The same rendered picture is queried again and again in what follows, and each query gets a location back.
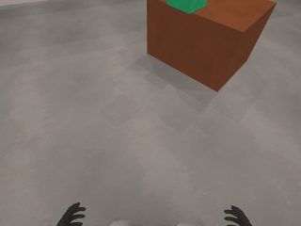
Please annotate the left robot hand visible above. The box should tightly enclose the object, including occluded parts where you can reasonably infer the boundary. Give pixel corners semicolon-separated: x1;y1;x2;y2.
56;202;86;226

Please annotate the right robot hand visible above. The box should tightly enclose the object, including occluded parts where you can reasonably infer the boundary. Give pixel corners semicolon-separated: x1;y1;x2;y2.
224;205;252;226

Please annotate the carton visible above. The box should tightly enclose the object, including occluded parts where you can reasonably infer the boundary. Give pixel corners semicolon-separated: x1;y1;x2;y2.
166;0;207;14

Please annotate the pedestal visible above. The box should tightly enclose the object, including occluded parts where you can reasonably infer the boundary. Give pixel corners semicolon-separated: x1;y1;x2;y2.
147;0;277;92

